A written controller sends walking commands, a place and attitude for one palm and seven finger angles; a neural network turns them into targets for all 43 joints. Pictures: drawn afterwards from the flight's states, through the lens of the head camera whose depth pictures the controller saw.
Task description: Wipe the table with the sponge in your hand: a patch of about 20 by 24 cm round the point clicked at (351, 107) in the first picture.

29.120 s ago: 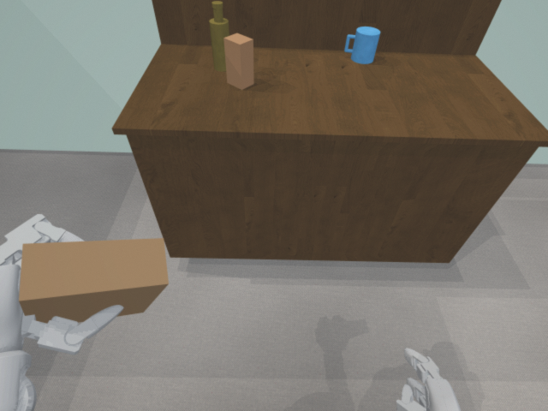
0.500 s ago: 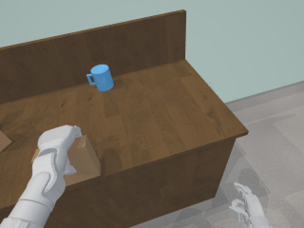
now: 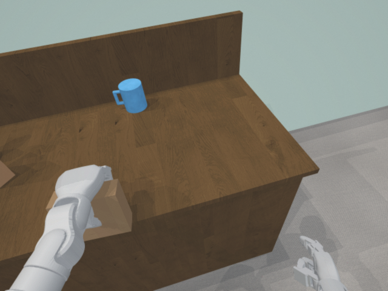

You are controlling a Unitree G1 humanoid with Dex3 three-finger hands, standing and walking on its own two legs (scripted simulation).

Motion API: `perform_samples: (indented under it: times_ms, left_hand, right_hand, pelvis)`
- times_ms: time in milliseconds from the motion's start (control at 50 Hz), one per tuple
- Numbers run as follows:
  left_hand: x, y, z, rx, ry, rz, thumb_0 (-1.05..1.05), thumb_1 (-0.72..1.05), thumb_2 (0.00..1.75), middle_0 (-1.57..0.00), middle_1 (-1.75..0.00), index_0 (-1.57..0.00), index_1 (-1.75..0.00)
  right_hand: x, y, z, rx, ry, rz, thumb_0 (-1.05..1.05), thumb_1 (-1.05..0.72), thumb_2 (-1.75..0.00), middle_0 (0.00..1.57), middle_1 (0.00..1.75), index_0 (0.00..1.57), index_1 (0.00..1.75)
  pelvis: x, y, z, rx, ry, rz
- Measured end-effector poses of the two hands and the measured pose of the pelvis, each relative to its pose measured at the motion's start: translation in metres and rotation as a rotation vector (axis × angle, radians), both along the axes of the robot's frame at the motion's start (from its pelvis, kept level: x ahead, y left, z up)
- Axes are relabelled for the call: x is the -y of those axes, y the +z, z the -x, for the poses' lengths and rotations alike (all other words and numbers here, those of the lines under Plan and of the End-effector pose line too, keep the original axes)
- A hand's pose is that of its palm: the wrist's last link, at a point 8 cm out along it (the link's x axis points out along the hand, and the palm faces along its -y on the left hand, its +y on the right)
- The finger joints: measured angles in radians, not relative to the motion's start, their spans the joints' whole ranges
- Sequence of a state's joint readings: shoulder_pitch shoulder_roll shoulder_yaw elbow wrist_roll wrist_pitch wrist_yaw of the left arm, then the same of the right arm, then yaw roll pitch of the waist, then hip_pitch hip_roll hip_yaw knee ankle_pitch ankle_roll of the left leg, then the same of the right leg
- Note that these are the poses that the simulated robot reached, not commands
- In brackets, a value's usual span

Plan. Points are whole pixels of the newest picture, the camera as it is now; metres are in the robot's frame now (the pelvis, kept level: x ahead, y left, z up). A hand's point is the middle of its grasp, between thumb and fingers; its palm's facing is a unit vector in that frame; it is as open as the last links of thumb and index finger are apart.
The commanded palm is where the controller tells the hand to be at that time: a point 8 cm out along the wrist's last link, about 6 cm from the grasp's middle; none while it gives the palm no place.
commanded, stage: lower the sponge onto the table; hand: left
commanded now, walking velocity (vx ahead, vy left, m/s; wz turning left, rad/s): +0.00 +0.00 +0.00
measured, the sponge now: (97, 217) +0.25 +0.27 +0.00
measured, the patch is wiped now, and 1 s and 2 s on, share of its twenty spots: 0.00 0.15 0.45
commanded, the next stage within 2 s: wipe forward along the first lane in 0.44 s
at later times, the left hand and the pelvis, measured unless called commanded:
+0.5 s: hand (86, 191) +0.28 +0.29 +0.06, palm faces -0.06 -0.07 -1.00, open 9.5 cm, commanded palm +0.26 +0.29 +0.13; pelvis +0.00 +0.00 +0.00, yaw -1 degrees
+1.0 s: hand (86, 175) +0.32 +0.31 +0.06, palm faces -0.09 -0.04 -1.00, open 9.5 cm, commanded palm +0.31 +0.31 +0.11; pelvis +0.00 +0.01 +0.00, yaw -1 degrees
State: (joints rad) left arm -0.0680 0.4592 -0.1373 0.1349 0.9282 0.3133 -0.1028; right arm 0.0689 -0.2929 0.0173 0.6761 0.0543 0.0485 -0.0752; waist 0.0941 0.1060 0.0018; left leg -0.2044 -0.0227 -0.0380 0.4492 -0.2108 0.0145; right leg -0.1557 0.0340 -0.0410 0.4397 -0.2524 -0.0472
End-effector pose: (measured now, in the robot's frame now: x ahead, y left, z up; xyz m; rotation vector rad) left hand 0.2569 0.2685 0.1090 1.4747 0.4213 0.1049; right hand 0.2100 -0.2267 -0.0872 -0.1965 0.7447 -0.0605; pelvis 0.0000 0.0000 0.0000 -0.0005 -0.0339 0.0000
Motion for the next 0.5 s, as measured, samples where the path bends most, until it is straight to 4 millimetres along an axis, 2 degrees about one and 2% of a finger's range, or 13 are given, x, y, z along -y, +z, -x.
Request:
perform_samples:
  times_ms: [80, 180, 280, 380, 500]
  left_hand:
    - [0.008, 0.02, -0.004, 0.168, -0.115, -0.037, -0.01, -0.46, 1.05, -0.81, -1.4, -0.81, -1.39]
    - [-0.014, 0.037, -0.018, 0.267, 0.041, -0.065, -0.01, -0.47, 1.05, -0.81, -1.4, -0.81, -1.39]
    - [-0.028, 0.024, -0.022, 0.145, 0.176, -0.064, 0.0, -0.46, 1.05, -0.8, -1.41, -0.81, -1.4]
    - [-0.018, 0.0, -0.017, 0.031, 0.092, -0.015, 0.0, -0.46, 1.05, -0.8, -1.41, -0.81, -1.4]
    - [-0.016, 0.008, -0.006, 0.135, -0.028, -0.029, 0.0, -0.46, 1.06, -0.8, -1.41, -0.81, -1.4]
  right_hand:
    - [-0.005, -0.001, 0.002, 0.004, 0.006, 0.008, 0.01, -0.9, -0.9, 0.2, 0.3, 0.2, 0.3]
    - [-0.01, -0.007, 0.009, -0.041, -0.004, -0.037, 0.01, -0.9, -0.9, 0.2, 0.3, 0.2, 0.3]
    - [-0.008, -0.01, 0.016, -0.064, -0.026, -0.064, 0.01, -0.9, -0.9, 0.2, 0.3, 0.21, 0.3]
    - [0.002, -0.009, 0.02, -0.06, -0.043, -0.031, 0.01, -0.9, -0.9, 0.2, 0.3, 0.21, 0.3]
    - [0.009, -0.008, 0.024, -0.062, -0.052, 0.009, 0.01, -0.9, -0.9, 0.2, 0.3, 0.2, 0.3]
  pelvis:
    - [0.001, -0.001, 0.001, -0.001, -0.004, 0.001]
    - [0.002, 0.0, 0.002, -0.018, -0.011, -0.001]
    - [0.001, 0.001, 0.001, -0.026, -0.014, -0.001]
    - [-0.001, 0.0, -0.002, -0.022, -0.011, 0.003]
    - [-0.003, -0.001, -0.004, -0.019, -0.019, 0.005]
